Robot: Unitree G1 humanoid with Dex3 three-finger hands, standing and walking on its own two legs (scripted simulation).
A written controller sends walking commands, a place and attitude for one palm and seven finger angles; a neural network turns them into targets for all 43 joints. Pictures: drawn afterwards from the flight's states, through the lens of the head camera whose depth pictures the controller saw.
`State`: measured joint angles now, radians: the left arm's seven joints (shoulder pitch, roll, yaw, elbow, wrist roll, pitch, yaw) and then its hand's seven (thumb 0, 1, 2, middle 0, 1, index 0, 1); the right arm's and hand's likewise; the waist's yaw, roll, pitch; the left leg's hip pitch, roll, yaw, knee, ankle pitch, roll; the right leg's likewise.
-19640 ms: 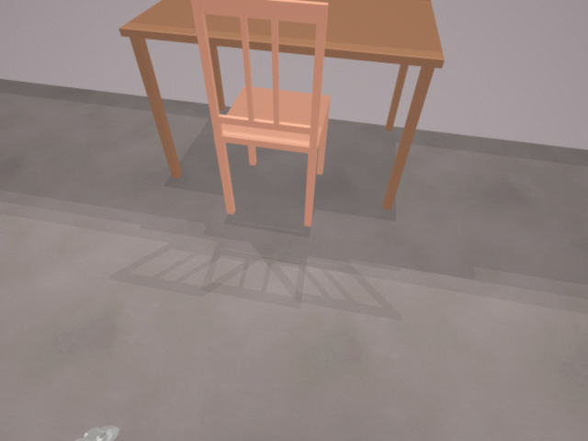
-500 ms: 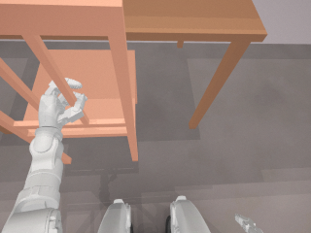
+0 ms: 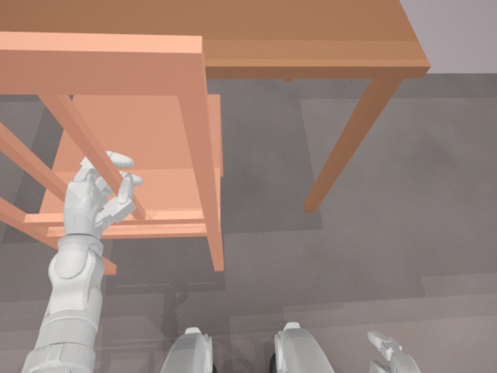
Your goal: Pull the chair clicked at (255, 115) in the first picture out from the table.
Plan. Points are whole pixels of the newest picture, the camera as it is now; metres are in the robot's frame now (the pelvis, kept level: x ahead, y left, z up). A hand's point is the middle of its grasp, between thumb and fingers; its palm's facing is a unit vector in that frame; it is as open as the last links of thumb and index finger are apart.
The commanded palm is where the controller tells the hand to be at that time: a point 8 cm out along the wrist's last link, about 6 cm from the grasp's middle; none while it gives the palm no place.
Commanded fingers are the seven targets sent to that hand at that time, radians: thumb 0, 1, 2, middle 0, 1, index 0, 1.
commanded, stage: hook a spindle and tug to test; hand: left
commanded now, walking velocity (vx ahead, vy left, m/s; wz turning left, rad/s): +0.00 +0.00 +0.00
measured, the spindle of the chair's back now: (42, 174) +0.41 +0.31 +0.04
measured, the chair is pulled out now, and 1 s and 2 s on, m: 0.02 0.10 0.20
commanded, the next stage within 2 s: step backward, pulling the chair out in 0.12 s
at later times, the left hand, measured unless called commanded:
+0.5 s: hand (132, 203) +0.37 +0.17 +0.03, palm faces +0.18 -0.98 -0.09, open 5.0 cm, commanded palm +0.34 +0.22 +0.02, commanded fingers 0.00 0.90 0.90 -0.50 -1.45 -0.50 -1.45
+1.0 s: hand (149, 243) +0.30 +0.14 +0.03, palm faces +0.11 -0.98 -0.14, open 5.0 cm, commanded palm +0.28 +0.19 +0.03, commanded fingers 0.00 0.90 0.90 -0.50 -1.45 -0.50 -1.45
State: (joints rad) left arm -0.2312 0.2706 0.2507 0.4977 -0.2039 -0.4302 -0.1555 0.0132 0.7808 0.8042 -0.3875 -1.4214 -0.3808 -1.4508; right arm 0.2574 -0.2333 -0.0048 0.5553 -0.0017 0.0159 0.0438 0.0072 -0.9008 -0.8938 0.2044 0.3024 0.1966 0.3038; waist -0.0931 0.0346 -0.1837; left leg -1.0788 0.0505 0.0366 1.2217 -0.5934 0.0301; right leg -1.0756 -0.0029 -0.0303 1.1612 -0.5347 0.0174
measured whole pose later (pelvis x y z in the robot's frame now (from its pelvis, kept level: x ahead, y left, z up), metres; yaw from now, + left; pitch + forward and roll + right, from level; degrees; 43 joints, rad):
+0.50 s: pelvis +0.01 +0.00 +0.08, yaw +1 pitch +14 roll -2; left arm -0.28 0.20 0.15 0.72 -0.10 -0.19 0.10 0.04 0.78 0.82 -0.25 -1.08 -0.45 -1.45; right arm 0.27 -0.21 0.03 0.55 0.05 0.13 -0.10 0.01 -0.90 -0.89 0.21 0.30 0.20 0.30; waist -0.09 0.01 -0.08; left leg -0.61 0.03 0.05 0.76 -0.40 0.03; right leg -0.63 -0.01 -0.04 0.75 -0.32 0.02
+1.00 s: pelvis -0.04 -0.01 +0.09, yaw +0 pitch +6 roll -1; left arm -0.30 0.18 0.10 0.88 -0.09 -0.27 0.10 0.02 0.77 0.80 -0.26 -0.97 -0.47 -1.45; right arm 0.23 -0.22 0.01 0.65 0.03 0.11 -0.11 0.01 -0.90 -0.89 0.21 0.30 0.20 0.30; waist -0.08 0.02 0.06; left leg -0.44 0.04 0.08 0.61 -0.28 0.01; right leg -0.45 0.00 -0.03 0.56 -0.22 0.00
